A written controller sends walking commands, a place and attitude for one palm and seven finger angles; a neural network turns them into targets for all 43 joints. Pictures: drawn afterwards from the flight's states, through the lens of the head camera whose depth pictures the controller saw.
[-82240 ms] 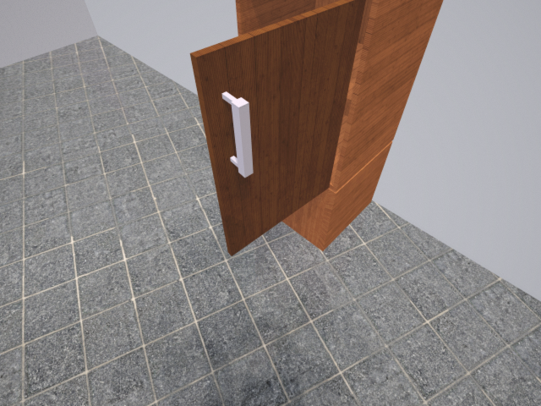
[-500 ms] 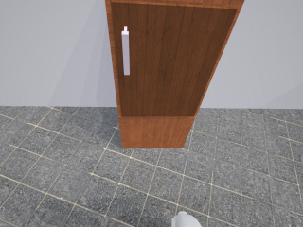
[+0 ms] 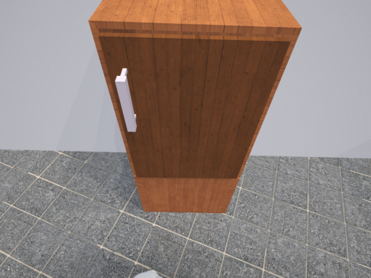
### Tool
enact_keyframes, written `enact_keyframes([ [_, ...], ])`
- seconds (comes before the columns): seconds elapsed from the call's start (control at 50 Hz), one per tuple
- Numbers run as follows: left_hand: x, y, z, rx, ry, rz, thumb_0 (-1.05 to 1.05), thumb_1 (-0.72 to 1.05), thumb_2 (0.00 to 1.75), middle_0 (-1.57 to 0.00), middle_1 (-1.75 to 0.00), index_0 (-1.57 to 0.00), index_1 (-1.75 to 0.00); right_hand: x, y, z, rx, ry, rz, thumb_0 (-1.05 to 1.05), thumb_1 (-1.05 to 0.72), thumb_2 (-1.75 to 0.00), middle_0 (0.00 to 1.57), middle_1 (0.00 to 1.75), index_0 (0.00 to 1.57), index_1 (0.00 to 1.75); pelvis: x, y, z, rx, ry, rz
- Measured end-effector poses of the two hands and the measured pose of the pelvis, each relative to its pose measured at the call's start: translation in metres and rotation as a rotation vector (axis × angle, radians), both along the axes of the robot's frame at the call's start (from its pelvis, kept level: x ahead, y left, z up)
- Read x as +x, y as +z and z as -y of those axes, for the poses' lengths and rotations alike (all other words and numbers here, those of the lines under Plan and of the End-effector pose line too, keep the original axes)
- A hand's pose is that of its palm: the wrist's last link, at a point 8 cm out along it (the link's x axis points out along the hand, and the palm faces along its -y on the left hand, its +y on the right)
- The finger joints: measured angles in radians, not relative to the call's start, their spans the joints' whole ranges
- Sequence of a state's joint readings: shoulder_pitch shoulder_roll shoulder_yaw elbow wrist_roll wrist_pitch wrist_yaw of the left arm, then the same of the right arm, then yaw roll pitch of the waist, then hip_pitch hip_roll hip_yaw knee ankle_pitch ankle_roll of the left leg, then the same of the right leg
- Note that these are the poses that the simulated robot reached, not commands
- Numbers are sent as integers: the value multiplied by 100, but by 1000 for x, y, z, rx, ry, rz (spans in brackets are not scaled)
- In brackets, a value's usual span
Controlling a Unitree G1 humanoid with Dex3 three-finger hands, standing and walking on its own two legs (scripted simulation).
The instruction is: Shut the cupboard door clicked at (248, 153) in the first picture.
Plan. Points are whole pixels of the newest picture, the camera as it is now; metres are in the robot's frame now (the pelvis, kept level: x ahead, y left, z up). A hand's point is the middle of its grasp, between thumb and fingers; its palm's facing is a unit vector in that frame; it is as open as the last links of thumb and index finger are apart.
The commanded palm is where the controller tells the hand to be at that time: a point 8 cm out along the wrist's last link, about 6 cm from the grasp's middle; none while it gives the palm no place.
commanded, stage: come to a stop and stand still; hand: left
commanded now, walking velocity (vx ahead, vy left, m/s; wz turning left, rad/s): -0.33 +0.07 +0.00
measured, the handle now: (128, 101) +0.51 +0.19 +0.08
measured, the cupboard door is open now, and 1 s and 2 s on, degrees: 1 1 1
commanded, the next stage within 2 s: look again from close up in 1.22 s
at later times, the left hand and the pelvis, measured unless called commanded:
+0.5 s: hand out of the picture +0.06 +0.20 -0.17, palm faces +0.01 -0.95 -0.31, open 7.4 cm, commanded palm none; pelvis +0.00 -0.02 -0.01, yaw -2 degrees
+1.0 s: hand out of the picture +0.00 +0.19 -0.19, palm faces +0.05 -0.98 -0.18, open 7.3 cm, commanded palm none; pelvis +0.00 +0.00 +0.00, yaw -1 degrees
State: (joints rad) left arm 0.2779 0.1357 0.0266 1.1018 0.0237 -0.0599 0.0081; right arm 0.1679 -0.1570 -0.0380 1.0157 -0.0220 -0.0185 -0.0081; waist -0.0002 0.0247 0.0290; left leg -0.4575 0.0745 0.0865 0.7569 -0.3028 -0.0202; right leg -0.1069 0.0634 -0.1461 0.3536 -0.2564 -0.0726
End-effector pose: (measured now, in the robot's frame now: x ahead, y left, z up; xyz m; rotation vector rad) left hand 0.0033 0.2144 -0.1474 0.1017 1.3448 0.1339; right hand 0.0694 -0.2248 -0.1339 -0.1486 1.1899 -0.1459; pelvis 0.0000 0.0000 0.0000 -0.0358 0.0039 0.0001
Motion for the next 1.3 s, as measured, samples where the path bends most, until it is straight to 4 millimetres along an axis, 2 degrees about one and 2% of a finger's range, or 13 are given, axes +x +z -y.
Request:
enact_keyframes([
  [0.1,-1,-18,10,-51,42,-89,0,91,89,-20,-30,-20,-30,53,0,-17,-16,48,50,0,-91,-90,20,30,20,30,33,-9,-7,-3,-1,19],
  [0.22,15,-15,11,-53,46,-132,0,91,89,-20,-30,-20,-30,65,-4,-32,-11,44,-9,0,-90,-90,20,30,20,30,49,-5,-15,26,-10,-1],
  [0.32,31,-5,-11,16,10,-119,0,91,89,-20,-30,-20,-30,44,-12,-24,-8,-1,-62,0,-90,-90,20,30,21,30,40,-4,-15,32,-24,-16],
  [0.4,45,5,-32,100,-23,-74,0,91,89,-20,-30,-20,-30,11,-14,1,-37,-39,-101,-1,-91,-90,21,30,21,30,23,-4,-7,25,-36,-11],
  [0.46,55,12,-38,149,-37,-10,0,91,89,-20,-30,-20,-30,-17,-16,23,-50,-52,-134,-1,-91,-90,21,30,21,30,11,-5,5,21,-38,2],
  [0.56,47,14,-23,180,-53,73,0,91,89,-20,-30,-19,-30,-53,-22,56,-33,-83,-165,0,-91,-90,20,30,20,30,-2,-11,30,48,-31,27],
  [0.66,31,20,6,110,-65,57,0,91,89,-20,-30,-20,-30,-72,-8,68,-24,-99,-170,0,-91,-90,20,30,20,30,-5,2,35,62,-39,21],
  [0.72,27,18,18,66,-63,54,0,91,89,-20,-30,-20,-30,-82,-3,66,-29,-91,-182,0,-91,-90,20,30,20,30,-7,5,33,61,-30,9],
  [0.82,14,9,4,52,-10,43,1,93,89,-21,-30,-20,-30,-88,2,51,-52,-48,-227,0,-91,-90,20,30,20,30,-10,3,20,48,-5,-5],
  [0.9,-1,-5,-14,38,29,-5,1,92,89,-21,-30,-20,-30,-82,0,29,-71,-25,-214,0,-91,-90,20,30,20,30,-9,-3,5,39,2,4],
  [1.02,-14,-7,-22,29,27,-72,0,92,89,-20,-30,-20,-30,-64,-2,-7,-35,-21,-161,0,-91,-90,20,30,20,30,-2,0,-5,41,-12,28],
  [1.14,-17,-4,-20,21,6,-89,0,91,89,-20,-30,-20,-30,-62,-3,-9,-31,-37,-154,1,-94,-90,21,30,21,30,0,1,-10,40,-21,36],
  [1.3,-15,-5,-6,1,-11,-102,0,91,89,-20,-30,-20,-30,-77,-3,-10,-15,-55,-191,0,-92,-90,20,30,21,30,1,3,-6,41,-23,33],
])
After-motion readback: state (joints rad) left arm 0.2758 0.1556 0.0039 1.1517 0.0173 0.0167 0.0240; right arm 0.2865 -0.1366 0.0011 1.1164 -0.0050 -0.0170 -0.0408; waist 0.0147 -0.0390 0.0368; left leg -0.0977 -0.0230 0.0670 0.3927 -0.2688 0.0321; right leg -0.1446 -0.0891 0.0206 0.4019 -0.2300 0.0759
